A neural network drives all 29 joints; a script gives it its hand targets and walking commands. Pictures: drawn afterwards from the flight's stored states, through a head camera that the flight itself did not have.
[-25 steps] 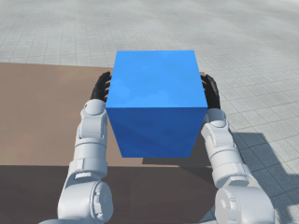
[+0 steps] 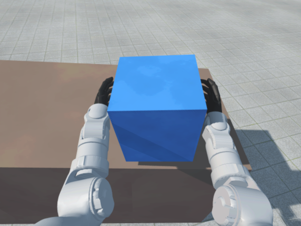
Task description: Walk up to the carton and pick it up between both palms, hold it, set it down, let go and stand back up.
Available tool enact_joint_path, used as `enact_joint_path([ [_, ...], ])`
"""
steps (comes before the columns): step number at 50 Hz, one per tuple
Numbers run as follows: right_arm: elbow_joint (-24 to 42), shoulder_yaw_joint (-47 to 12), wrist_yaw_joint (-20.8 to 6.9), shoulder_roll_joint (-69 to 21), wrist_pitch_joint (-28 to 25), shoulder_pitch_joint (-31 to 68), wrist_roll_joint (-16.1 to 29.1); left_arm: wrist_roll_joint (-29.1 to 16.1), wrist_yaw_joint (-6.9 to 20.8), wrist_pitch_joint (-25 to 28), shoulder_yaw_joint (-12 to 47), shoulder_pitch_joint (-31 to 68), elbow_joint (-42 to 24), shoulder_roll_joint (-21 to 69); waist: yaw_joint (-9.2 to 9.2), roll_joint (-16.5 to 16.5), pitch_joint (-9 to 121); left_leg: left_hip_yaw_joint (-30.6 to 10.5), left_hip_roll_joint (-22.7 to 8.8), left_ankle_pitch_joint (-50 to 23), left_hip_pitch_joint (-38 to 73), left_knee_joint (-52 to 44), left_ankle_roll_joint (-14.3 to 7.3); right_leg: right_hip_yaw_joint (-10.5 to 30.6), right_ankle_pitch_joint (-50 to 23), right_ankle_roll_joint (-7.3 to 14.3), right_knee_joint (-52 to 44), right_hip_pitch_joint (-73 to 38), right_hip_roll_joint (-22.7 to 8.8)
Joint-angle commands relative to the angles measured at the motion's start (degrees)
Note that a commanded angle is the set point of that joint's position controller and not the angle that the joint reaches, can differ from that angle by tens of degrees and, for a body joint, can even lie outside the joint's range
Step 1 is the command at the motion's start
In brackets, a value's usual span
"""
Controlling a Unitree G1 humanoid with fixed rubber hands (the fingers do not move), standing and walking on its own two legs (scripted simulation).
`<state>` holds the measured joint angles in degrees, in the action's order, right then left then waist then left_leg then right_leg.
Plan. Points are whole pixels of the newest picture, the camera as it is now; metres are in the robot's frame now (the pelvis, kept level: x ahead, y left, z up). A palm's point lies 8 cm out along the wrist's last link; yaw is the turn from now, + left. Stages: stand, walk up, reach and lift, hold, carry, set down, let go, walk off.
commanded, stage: set down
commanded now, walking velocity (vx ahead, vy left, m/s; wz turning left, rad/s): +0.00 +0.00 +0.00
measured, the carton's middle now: (157, 111) +0.41 +0.02 +0.09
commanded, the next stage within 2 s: none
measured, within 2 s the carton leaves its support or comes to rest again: neither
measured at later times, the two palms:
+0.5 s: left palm (106, 110) +0.41 +0.17 +0.09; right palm (209, 112) +0.41 -0.13 +0.11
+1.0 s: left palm (105, 112) +0.40 +0.17 +0.08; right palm (209, 114) +0.40 -0.13 +0.11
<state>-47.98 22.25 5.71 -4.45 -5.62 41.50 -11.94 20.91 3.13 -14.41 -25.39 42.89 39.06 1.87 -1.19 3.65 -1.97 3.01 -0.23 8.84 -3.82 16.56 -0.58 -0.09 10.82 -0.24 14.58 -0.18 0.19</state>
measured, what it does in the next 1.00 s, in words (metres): stands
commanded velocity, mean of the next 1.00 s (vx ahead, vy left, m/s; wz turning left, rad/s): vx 0.00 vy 0.00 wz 0.00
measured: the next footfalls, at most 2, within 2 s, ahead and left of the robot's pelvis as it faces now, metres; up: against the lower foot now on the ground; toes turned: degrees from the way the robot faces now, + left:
none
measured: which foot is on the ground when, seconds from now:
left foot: down 0.00-1.00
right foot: down 0.00-1.00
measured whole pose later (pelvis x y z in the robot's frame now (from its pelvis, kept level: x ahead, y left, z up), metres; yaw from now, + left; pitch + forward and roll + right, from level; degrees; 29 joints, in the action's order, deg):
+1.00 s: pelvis +0.00 +0.00 +0.00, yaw -1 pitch +1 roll +0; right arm -47.0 28.5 4.6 -7.3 -8.4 41.1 -19.7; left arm 20.9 3.5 -4.0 -29.9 44.1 48.7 1.4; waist -2.0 3.4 -0.8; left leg 3.8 -0.3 7.7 -9.1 15.7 -0.6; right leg 0.6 10.5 -0.2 15.8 6.3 0.2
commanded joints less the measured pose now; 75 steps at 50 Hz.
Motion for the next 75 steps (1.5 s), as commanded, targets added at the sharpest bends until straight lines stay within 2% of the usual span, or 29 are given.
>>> enact_joint_path([
  [1,5.32,-16.04,-7.87,-26.10,-2.20,35.15,-2.01,-3.09,6.10,4.17,15.67,33.11,-2.60,25.52,-0.39,-3.96,24.07,4.82,0.51,-20.06,9.65,0.49,2.68,-5.68,-18.38,-2.92,0.91,-2.65,1.97],
  [11,3.26,-16.22,-8.30,-27.94,-1.99,32.44,-3.44,-2.98,5.71,7.06,13.99,33.84,-1.21,24.31,-0.70,-4.18,26.77,4.95,0.51,-22.65,8.13,1.21,2.42,-4.81,-24.78,-3.53,2.40,-4.20,1.25],
  [12,3.84,-16.48,-8.36,-27.52,-2.32,32.82,-3.20,-3.33,5.66,7.18,15.52,34.22,-1.73,24.86,-0.10,-5.72,27.24,4.75,0.16,-24.92,9.37,1.78,2.98,-5.11,-24.83,-3.49,2.44,-2.39,1.43],
  [14,3.65,-16.20,-8.27,-27.59,-2.26,31.76,-4.16,-3.73,5.83,7.73,14.91,33.05,0.02,25.05,0.19,-3.93,28.08,4.45,0.04,-24.62,8.65,1.77,2.51,-4.85,-26.32,-3.53,2.52,-2.85,1.24],
  [22,2.78,-17.24,-8.31,-29.80,-3.77,31.72,-3.87,-3.79,5.24,9.41,15.74,31.07,0.33,26.87,-1.32,-5.51,30.26,3.74,-0.40,-32.52,12.34,4.93,3.28,-4.89,-28.65,-3.13,3.15,1.42,1.48],
  [23,2.62,-17.67,-8.13,-29.34,-3.80,31.10,-3.65,-4.09,5.57,9.27,16.13,31.03,0.96,26.39,-0.49,-5.07,29.12,3.82,-0.19,-31.52,11.14,4.78,3.05,-4.86,-29.38,-3.37,3.15,1.34,1.22],
  [25,3.71,-18.38,-7.96,-29.52,-3.76,30.62,-3.86,-3.18,5.75,8.97,14.77,28.81,1.74,25.77,-1.61,-4.72,28.11,4.08,-0.12,-30.65,9.77,4.21,2.72,-4.59,-30.49,-3.62,3.87,-0.66,1.20],
  [26,2.57,-16.80,-8.05,-28.49,-3.70,31.28,-4.92,-3.94,5.83,9.56,15.14,32.55,1.39,25.98,-0.04,-4.64,30.26,3.37,-0.49,-29.44,11.15,3.94,2.70,-5.14,-28.12,-3.81,3.28,1.81,1.04],
  [29,2.87,-16.94,-8.10,-30.22,-5.00,31.12,-6.14,-4.64,5.49,11.31,16.32,33.41,0.80,27.44,0.05,-3.88,31.95,3.23,-0.43,-30.61,10.84,4.52,2.75,-5.15,-30.52,-3.89,3.86,2.67,0.79],
  [30,4.43,-17.90,-8.10,-30.79,-5.07,31.80,-5.62,-4.33,5.42,11.63,15.48,32.40,2.10,26.81,-1.29,-3.72,32.70,4.06,-0.29,-29.78,9.44,4.39,2.76,-4.86,-31.23,-3.63,4.07,-0.06,1.05],
  [34,0.58,-15.41,-8.32,-30.54,-4.17,29.84,-6.20,-2.71,5.94,11.64,13.36,32.13,4.02,25.63,-1.11,-4.05,28.85,4.41,0.15,-23.90,5.87,2.24,1.97,-4.34,-28.26,-4.05,4.02,-1.73,0.34],
  [35,1.32,-16.01,-8.21,-30.26,-3.85,29.54,-6.45,-2.38,6.10,11.49,12.33,31.52,4.15,24.44,-1.83,-3.06,25.92,5.03,0.44,-21.61,4.06,1.44,1.60,-4.19,-28.33,-3.96,3.71,-3.85,0.41],
  [37,3.47,-15.86,-7.99,-31.49,-4.51,31.30,-6.74,-2.65,6.56,12.25,12.06,33.35,5.04,23.77,-1.15,-1.05,28.33,5.34,0.98,-17.11,-0.50,0.19,0.89,-3.74,-30.63,-4.99,4.56,-8.25,-0.11],
  [38,3.24,-16.23,-8.33,-31.68,-4.17,30.02,-7.13,-1.65,6.47,12.47,10.93,32.67,4.70,23.42,-2.33,-1.36,27.67,5.59,0.82,-16.91,-0.39,-0.56,0.76,-3.89,-29.32,-4.84,4.49,-7.76,-0.01],
  [39,1.71,-16.14,-8.27,-32.50,-3.68,28.94,-7.01,-1.06,6.59,12.50,10.88,31.68,5.29,23.56,-2.09,-2.29,27.18,5.72,0.93,-16.36,0.03,-0.70,0.74,-3.34,-29.35,-4.89,4.50,-7.66,-0.36],
  [44,0.60,-12.41,-9.01,-30.04,-4.00,29.49,-8.86,-2.00,6.35,13.26,11.30,33.87,5.81,23.97,-0.83,-3.74,27.21,5.72,0.29,-16.43,2.70,-0.71,1.34,-4.55,-22.54,-3.77,2.95,-3.68,0.31],
  [50,-0.69,-9.12,-9.31,-29.65,-3.35,27.85,-10.73,-0.23,5.80,13.29,9.04,32.09,7.29,24.25,-0.91,-4.45,23.68,5.50,-0.21,-16.24,4.39,-0.79,1.41,-4.87,-17.61,-3.33,1.60,-1.19,0.73],
  [52,-0.39,-10.28,-9.84,-30.55,-3.49,27.76,-10.08,0.22,5.52,13.22,8.54,31.11,6.91,24.51,-2.38,-4.64,23.08,5.68,-0.32,-17.37,5.21,-0.51,1.62,-4.96,-16.10,-3.11,1.65,-0.06,1.01],
  [53,-1.94,-9.10,-9.76,-29.94,-3.07,26.89,-10.66,0.00,5.60,12.99,9.20,31.26,6.83,24.37,-0.81,-4.40,22.37,5.46,-0.49,-18.09,6.16,-0.21,1.59,-5.24,-16.59,-3.16,1.41,0.86,1.17],
  [54,-0.80,-9.21,-9.83,-29.53,-3.57,26.09,-10.12,0.47,5.43,12.88,9.57,29.71,6.72,24.88,-1.08,-6.16,23.28,5.41,-0.49,-19.17,6.68,0.08,2.16,-5.33,-16.57,-2.78,1.39,1.05,1.20],
  [57,-1.39,-7.93,-10.08,-29.22,-3.70,25.94,-11.21,0.49,4.85,13.16,9.27,30.51,6.19,24.95,-0.49,-5.24,23.23,5.11,-0.88,-20.47,8.95,0.78,2.12,-5.68,-14.30,-2.66,0.80,4.28,1.61],
  [61,0.54,-9.31,-10.43,-29.50,-4.40,26.98,-10.54,1.47,5.08,12.98,7.78,27.30,8.36,25.10,-2.68,-3.94,22.42,5.32,-0.59,-21.78,7.30,1.28,1.67,-5.22,-16.32,-2.85,1.27,3.17,1.55],
  [65,0.18,-9.93,-10.63,-29.40,-4.57,24.54,-10.78,2.07,4.89,13.33,8.08,25.43,7.50,25.23,-2.74,-5.02,22.68,5.18,-0.56,-23.57,7.42,1.69,1.81,-5.11,-18.42,-2.90,1.76,2.66,1.30],
  [67,1.14,-9.76,-10.46,-30.03,-4.94,25.60,-11.18,2.46,5.07,13.74,6.87,26.39,7.54,24.11,-3.15,-3.16,22.84,5.56,-0.31,-21.27,5.68,1.27,0.86,-4.90,-18.38,-3.22,1.76,2.08,1.21],
  [68,0.03,-9.74,-10.40,-29.90,-4.55,23.99,-11.53,2.12,4.96,13.86,7.93,26.02,6.80,24.38,-1.93,-3.56,23.23,5.65,-0.24,-21.93,6.21,1.33,1.11,-4.99,-20.70,-3.27,2.03,1.39,1.25],
  [70,0.93,-11.31,-10.52,-29.84,-5.17,24.44,-10.90,2.26,5.11,14.21,7.10,24.87,7.09,24.54,-3.67,-3.85,23.26,5.50,-0.26,-23.77,6.84,2.01,1.13,-4.73,-21.14,-3.52,2.70,2.59,1.15],
  [71,1.73,-10.96,-10.56,-30.23,-5.62,24.87,-10.77,2.34,5.04,14.40,7.75,25.15,7.51,24.97,-3.00,-3.33,24.76,5.60,-0.27,-22.14,5.81,1.81,1.23,-4.89,-21.23,-3.37,2.77,1.89,1.25],
  [73,1.38,-12.36,-10.30,-30.91,-5.24,24.18,-10.64,3.29,5.41,14.74,5.12,24.47,7.56,23.26,-4.92,-2.36,23.64,6.65,0.62,-19.25,2.28,0.79,-0.06,-3.58,-23.01,-3.67,2.95,-1.99,0.34],
  [75,1.30,-12.16,-10.13,-30.29,-5.15,24.42,-9.88,3.11,5.75,14.37,5.57,22.99,9.30,23.19,-4.48,-2.29,20.68,6.09,0.32,-20.15,1.81,1.04,-0.07,-3.78,-23.54,-3.63,3.42,-1.97,0.51],
])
